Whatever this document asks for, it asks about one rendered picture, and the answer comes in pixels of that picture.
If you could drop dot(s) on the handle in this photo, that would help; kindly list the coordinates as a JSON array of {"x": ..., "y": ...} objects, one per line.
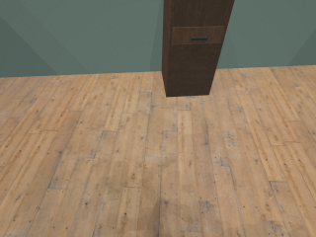
[{"x": 199, "y": 38}]

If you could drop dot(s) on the drawer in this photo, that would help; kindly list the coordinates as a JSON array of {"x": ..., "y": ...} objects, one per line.
[{"x": 182, "y": 35}]

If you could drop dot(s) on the cabinet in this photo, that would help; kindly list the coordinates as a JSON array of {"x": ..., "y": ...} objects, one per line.
[{"x": 188, "y": 68}]

